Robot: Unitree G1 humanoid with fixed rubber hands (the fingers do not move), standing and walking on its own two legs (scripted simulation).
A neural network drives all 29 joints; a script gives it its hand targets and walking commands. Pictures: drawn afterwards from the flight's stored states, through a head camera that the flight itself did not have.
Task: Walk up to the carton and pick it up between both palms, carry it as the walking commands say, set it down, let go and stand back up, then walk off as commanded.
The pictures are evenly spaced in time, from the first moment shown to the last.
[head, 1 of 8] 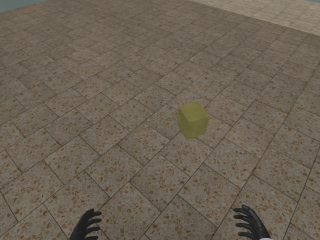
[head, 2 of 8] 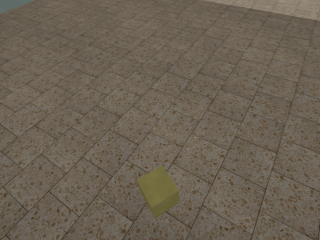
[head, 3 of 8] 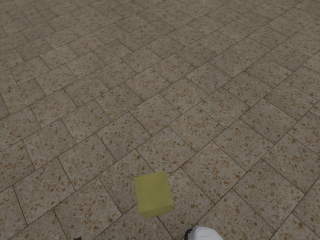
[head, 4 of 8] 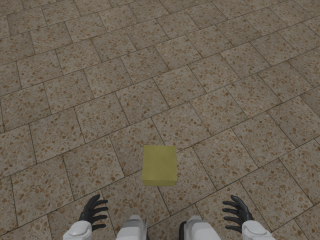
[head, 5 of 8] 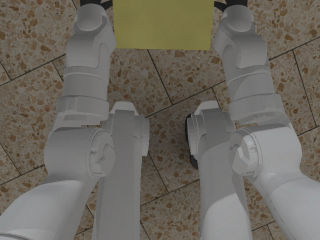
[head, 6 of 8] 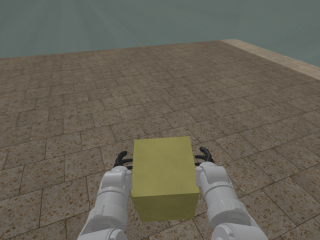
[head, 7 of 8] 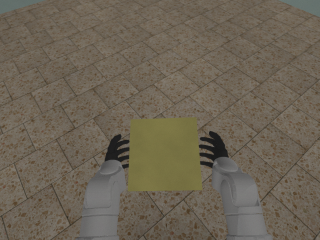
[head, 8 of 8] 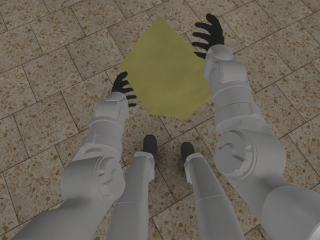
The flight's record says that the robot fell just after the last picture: yes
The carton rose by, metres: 0.68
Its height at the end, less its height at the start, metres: +0.49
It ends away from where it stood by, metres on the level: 1.55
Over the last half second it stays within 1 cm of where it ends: no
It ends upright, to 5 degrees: no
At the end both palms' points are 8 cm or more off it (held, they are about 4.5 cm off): no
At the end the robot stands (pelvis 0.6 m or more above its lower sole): yes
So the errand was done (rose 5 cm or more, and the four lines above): no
